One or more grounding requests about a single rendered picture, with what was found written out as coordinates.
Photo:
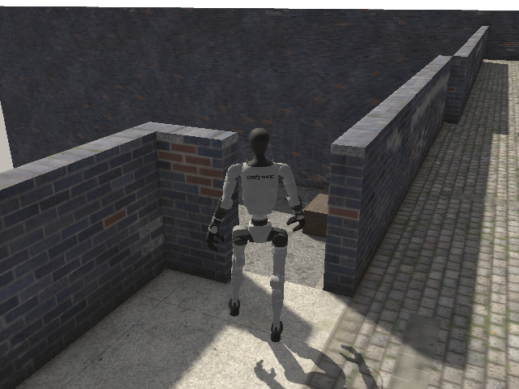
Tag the humanoid robot head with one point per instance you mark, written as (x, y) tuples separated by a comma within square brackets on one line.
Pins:
[(259, 139)]

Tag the left robot forearm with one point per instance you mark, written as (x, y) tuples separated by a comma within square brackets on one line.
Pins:
[(217, 218)]

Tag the right robot foot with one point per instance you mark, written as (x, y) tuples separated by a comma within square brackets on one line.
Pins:
[(276, 335)]

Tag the right robot hand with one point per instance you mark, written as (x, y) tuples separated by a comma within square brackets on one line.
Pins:
[(293, 220)]

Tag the left robot hand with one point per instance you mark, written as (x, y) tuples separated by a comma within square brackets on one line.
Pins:
[(210, 238)]

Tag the right robot forearm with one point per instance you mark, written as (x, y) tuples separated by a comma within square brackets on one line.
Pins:
[(298, 210)]

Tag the left robot upper arm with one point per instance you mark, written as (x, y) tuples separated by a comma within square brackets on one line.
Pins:
[(229, 185)]

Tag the right robot upper arm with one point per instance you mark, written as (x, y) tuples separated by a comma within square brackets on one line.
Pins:
[(285, 171)]

